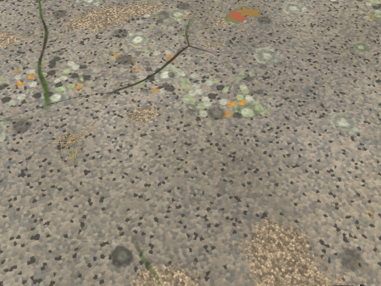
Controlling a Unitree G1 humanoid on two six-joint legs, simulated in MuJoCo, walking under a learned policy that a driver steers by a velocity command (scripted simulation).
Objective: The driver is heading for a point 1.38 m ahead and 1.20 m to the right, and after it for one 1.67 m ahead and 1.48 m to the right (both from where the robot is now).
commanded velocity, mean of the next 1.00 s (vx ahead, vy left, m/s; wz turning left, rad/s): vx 0.52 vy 0.00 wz -0.93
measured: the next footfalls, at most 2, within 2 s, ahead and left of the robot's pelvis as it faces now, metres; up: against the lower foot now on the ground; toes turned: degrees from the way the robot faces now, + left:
left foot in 0.38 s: +0.30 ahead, +0.14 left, +0.00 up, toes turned -34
right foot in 0.96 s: +0.33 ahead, -0.31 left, +0.00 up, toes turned -59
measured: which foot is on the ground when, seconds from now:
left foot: up 0.00-0.36, down 0.38-0.98, up 1.00-1.00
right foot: down 0.00-0.38, up 0.40-0.94, down 0.96-1.00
